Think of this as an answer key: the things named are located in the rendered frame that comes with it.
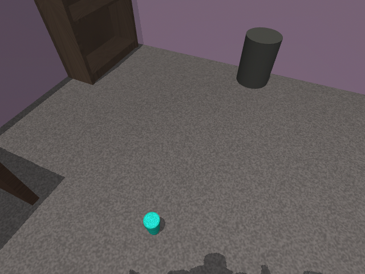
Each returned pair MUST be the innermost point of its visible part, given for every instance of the bookshelf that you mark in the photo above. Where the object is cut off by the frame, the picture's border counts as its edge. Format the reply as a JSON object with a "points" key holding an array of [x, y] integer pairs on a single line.
{"points": [[90, 36]]}

